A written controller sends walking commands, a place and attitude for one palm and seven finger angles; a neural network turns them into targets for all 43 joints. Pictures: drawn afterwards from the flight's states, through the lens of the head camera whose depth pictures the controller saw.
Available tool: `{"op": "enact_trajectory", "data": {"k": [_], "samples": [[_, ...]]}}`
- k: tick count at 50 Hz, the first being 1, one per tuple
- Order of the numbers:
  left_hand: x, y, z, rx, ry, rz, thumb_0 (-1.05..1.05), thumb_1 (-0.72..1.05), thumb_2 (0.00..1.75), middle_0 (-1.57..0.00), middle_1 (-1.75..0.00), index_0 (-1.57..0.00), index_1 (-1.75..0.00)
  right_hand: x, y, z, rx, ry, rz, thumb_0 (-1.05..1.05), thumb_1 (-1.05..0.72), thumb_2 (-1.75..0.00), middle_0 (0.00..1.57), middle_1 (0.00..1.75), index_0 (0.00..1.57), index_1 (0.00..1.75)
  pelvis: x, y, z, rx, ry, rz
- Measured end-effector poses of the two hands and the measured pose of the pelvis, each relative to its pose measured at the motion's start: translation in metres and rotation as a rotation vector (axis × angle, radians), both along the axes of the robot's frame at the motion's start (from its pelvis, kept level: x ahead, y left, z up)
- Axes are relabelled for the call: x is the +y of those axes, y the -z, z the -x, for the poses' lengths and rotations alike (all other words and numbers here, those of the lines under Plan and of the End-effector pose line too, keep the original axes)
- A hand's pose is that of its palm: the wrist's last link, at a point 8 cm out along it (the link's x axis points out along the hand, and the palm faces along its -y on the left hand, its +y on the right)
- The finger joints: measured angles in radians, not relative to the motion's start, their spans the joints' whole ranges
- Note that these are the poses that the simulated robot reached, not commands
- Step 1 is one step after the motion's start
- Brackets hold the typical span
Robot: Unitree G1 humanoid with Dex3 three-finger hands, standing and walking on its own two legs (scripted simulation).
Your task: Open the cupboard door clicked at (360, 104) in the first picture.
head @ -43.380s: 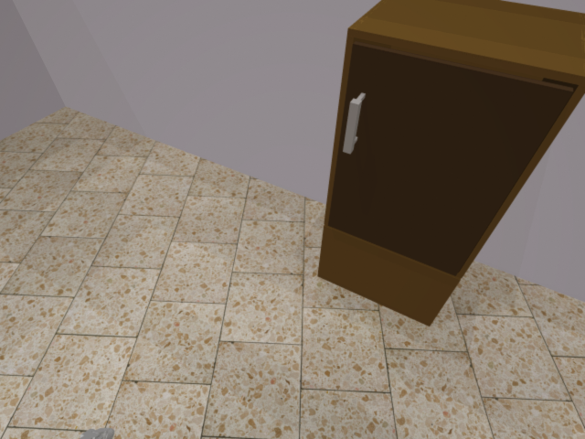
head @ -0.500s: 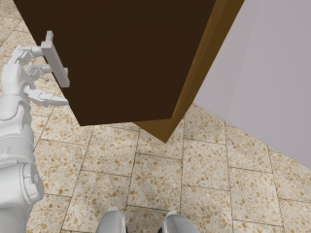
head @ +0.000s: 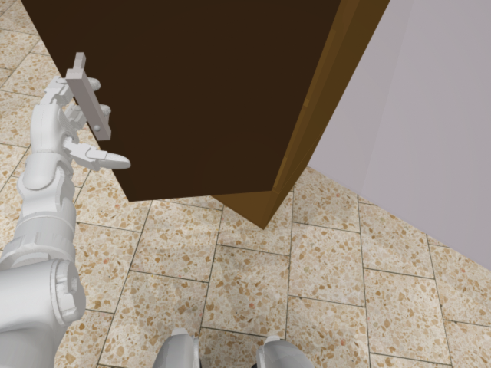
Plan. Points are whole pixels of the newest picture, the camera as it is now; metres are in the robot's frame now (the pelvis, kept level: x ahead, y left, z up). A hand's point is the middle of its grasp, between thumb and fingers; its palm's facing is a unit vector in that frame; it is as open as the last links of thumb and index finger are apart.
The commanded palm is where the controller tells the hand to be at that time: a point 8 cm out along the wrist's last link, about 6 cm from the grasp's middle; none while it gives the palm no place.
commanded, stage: slide the fingers in behind the handle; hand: left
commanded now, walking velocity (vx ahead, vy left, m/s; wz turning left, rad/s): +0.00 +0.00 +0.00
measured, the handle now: (92, 99) +0.53 +0.23 +0.08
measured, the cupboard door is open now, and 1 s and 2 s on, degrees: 41 41 61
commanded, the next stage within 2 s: close the thumb around the handle in 0.56 s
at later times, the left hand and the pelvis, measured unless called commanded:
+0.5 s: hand (102, 129) +0.47 +0.21 +0.08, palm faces +0.08 -1.00 +0.00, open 14.0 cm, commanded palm +0.45 +0.25 +0.07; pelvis -0.01 +0.00 +0.00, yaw +0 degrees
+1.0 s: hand (103, 129) +0.48 +0.21 +0.07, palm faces +0.09 -1.00 +0.00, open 10.7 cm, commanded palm +0.45 +0.25 +0.07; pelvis +0.00 +0.00 +0.00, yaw +0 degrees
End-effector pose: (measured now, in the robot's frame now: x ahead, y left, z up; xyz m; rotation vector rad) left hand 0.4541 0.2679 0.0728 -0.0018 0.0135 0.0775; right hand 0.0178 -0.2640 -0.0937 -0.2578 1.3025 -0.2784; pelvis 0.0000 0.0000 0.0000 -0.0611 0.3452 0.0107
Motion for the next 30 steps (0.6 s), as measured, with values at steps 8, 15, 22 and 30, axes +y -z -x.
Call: {"op": "enact_trajectory", "data": {"k": [8,15,22,30], "samples": [[-0.015,-0.002,0.001,-0.003,-0.003,0.003,-0.02,-0.50,0.30,-0.30,-1.20,-0.30,-1.20,0.003,0.003,0.002,-0.004,0.003,-0.025,0.00,-0.91,-0.90,0.20,0.30,0.21,0.30,-0.002,-0.001,0.000,-0.007,0.003,-0.006],[-0.013,-0.002,0.006,-0.005,-0.019,-0.007,-0.02,-0.50,0.30,-0.29,-1.20,-0.30,-1.20,0.003,0.004,0.004,-0.012,0.009,-0.033,0.00,-0.91,-0.90,0.20,0.30,0.21,0.30,-0.004,-0.001,0.002,-0.015,0.005,-0.009],[-0.009,-0.003,0.006,-0.005,-0.013,-0.004,-0.02,-0.50,0.30,-0.30,-1.19,-0.30,-1.20,-0.001,0.003,0.008,-0.002,0.004,-0.017,0.00,-0.91,-0.90,0.20,0.30,0.21,0.30,-0.004,0.000,0.005,-0.014,-0.001,-0.006],[-0.014,-0.003,0.006,-0.009,-0.003,-0.001,-0.02,-0.50,0.30,-0.30,-1.19,-0.30,-1.20,-0.004,0.003,0.009,0.002,0.003,-0.007,0.00,-0.91,-0.90,0.20,0.30,0.21,0.30,-0.003,0.001,0.005,-0.010,-0.002,-0.005]]}}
